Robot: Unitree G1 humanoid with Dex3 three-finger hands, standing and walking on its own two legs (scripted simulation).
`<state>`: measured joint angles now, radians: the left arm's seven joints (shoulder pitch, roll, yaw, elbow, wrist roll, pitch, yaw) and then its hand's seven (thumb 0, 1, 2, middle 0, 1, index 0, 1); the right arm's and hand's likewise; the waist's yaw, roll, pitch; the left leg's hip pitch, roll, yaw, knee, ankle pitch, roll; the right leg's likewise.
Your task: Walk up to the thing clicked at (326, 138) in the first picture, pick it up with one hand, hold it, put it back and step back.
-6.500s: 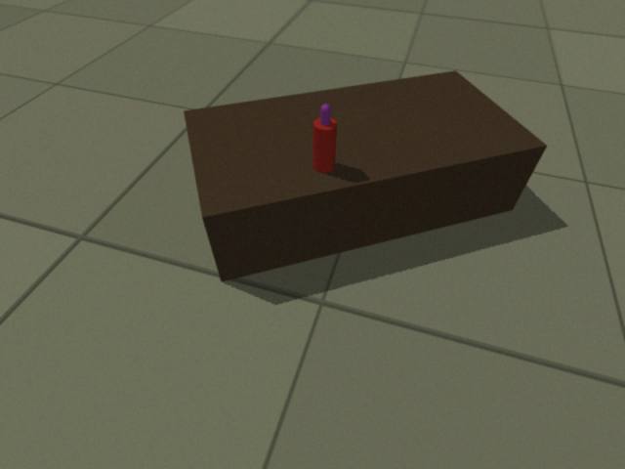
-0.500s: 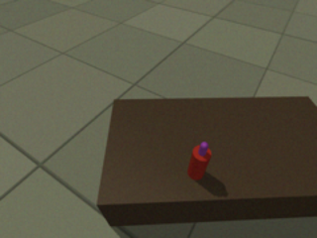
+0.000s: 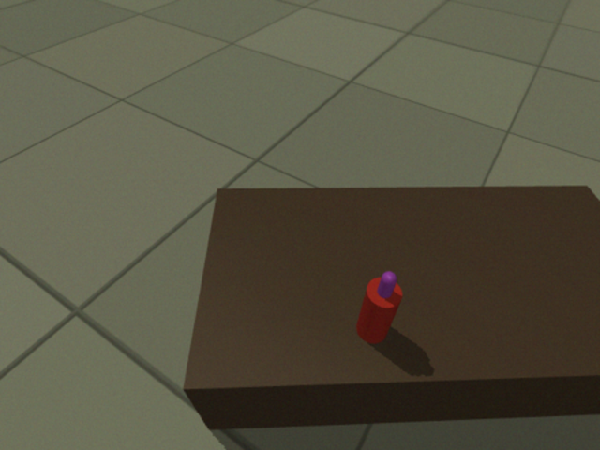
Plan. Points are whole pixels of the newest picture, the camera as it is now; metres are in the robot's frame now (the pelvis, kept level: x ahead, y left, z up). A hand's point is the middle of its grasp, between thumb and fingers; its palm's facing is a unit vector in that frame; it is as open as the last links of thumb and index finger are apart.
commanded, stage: stand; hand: right
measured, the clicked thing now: (380, 304) +0.50 -0.19 -0.30
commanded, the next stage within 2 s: go down in 0.78 s
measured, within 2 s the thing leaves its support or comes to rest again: neither
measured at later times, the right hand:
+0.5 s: hand out of the picture +0.09 -0.25 -0.15, palm faces -0.02 +0.94 -0.34, open 7.4 cm
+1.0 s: hand out of the picture +0.12 -0.25 -0.16, palm faces +0.06 +0.94 -0.32, open 8.3 cm
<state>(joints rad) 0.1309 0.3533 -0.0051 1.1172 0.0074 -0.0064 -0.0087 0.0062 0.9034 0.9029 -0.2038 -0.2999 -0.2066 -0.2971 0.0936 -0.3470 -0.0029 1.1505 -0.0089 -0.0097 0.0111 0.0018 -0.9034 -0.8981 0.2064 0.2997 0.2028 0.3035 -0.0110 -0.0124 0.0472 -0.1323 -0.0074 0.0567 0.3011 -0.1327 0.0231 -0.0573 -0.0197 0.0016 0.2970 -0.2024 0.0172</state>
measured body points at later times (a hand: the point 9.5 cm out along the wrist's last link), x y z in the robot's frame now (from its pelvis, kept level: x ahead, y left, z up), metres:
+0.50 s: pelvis +0.01 +0.00 +0.00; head +0.01 +0.00 +0.45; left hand +0.08 +0.30 -0.14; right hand +0.09 -0.30 -0.13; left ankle +0.02 +0.10 -0.75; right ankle -0.02 -0.13 -0.75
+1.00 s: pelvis +0.00 +0.00 -0.01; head +0.03 +0.00 +0.44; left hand +0.09 +0.29 -0.14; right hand +0.12 -0.30 -0.13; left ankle +0.02 +0.10 -0.75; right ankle -0.02 -0.13 -0.75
